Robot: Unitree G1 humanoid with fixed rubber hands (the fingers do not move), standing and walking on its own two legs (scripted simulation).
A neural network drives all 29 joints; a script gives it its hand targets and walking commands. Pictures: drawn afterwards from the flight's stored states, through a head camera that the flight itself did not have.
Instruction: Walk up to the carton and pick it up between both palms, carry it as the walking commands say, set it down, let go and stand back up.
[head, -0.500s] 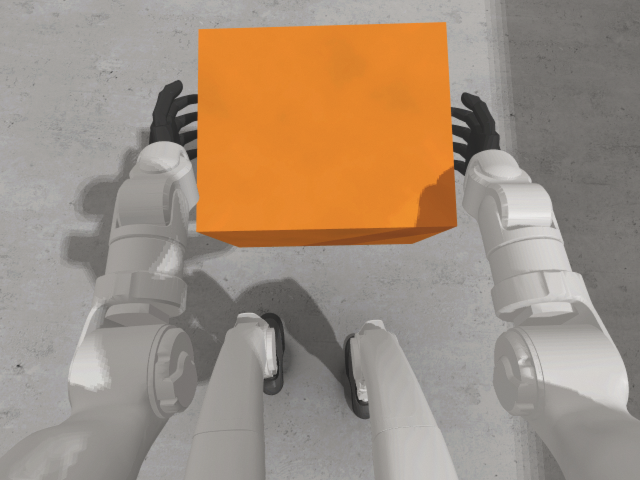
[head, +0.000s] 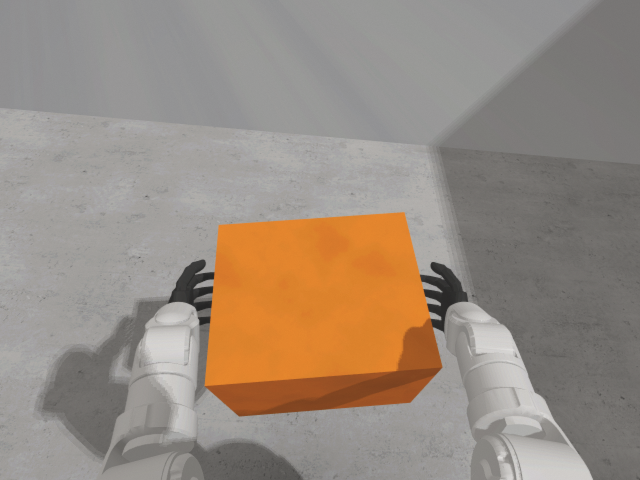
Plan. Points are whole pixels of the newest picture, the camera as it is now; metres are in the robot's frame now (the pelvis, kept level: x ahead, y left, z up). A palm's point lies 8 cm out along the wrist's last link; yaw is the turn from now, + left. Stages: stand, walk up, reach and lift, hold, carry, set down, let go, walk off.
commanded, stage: reach and lift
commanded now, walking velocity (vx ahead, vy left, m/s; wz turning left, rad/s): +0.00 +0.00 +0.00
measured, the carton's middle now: (318, 317) +0.37 +0.01 -0.08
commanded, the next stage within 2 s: hold in 1.84 s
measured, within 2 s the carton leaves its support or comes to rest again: neither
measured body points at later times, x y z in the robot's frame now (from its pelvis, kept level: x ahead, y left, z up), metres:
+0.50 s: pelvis +0.01 -0.02 +0.02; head -0.05 -0.01 +0.47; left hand +0.32 +0.18 +0.06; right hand +0.32 -0.19 +0.06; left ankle +0.07 +0.10 -0.71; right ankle +0.02 -0.14 -0.71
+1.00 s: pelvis +0.01 +0.00 +0.03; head -0.03 +0.01 +0.47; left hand +0.32 +0.19 +0.06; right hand +0.33 -0.18 +0.05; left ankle +0.07 +0.10 -0.71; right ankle +0.02 -0.14 -0.71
